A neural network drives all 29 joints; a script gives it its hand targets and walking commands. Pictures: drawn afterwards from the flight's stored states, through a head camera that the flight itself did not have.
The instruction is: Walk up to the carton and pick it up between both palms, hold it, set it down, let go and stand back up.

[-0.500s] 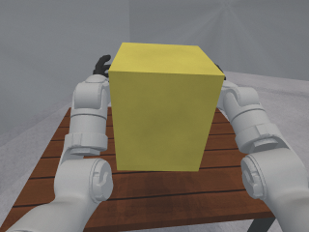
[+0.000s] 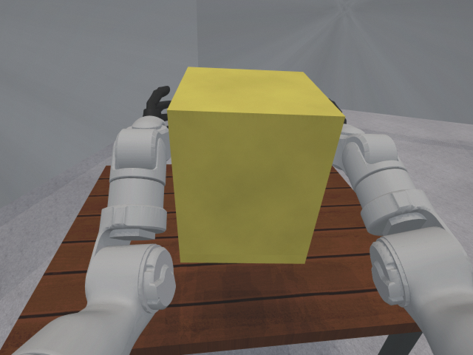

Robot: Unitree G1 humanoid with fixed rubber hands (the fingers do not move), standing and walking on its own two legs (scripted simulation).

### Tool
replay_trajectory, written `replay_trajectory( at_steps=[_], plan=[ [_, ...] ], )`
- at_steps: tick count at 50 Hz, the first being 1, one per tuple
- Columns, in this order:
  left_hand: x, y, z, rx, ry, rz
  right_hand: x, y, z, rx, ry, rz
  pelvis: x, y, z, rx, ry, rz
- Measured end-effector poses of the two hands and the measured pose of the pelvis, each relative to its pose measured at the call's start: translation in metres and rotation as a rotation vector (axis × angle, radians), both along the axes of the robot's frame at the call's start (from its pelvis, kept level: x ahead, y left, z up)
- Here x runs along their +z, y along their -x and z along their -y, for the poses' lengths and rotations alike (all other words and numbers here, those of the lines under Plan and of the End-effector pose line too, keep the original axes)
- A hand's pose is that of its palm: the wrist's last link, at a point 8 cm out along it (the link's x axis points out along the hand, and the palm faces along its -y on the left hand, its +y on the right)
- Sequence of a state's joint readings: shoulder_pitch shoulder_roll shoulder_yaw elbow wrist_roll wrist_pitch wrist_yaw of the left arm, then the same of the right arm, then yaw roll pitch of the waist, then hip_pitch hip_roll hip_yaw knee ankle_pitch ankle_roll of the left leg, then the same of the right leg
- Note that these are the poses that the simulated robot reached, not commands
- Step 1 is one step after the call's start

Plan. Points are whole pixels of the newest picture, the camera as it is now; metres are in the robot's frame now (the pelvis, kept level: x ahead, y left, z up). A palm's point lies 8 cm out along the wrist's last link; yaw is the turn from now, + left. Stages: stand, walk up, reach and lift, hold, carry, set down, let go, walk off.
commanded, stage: hold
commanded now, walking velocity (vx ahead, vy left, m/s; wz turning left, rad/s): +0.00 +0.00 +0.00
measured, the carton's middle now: (244, 162) +0.35 +0.00 +0.25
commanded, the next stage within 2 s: none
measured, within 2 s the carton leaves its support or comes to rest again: neither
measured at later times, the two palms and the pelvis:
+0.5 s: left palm (155, 127) +0.36 +0.15 +0.30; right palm (334, 137) +0.36 -0.15 +0.29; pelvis +0.00 +0.00 +0.00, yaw +0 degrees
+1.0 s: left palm (154, 130) +0.36 +0.15 +0.30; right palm (333, 140) +0.36 -0.14 +0.29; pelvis +0.00 +0.00 +0.00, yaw +0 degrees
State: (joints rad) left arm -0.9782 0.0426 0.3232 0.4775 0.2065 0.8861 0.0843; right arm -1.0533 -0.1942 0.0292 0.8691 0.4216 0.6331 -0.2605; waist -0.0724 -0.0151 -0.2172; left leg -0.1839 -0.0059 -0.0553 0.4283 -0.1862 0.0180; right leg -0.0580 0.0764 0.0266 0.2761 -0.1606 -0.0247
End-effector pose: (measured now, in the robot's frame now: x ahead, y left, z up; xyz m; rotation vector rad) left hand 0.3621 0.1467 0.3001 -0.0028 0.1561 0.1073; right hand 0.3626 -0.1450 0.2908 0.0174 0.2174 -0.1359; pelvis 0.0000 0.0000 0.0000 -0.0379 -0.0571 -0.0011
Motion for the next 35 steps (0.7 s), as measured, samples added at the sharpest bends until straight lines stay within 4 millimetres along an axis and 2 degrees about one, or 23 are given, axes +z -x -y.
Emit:
replay_trajectory(
  at_steps=[35],
  plan=[
    [0.0022,-0.0027,-0.0015,-0.011,0.007,0.0,0.0017,-0.0003,-0.0013,-0.006,0.004,-0.004,-0.0001,-0.0003,0.0012,0.003,0.0,-0.002]
  ],
)
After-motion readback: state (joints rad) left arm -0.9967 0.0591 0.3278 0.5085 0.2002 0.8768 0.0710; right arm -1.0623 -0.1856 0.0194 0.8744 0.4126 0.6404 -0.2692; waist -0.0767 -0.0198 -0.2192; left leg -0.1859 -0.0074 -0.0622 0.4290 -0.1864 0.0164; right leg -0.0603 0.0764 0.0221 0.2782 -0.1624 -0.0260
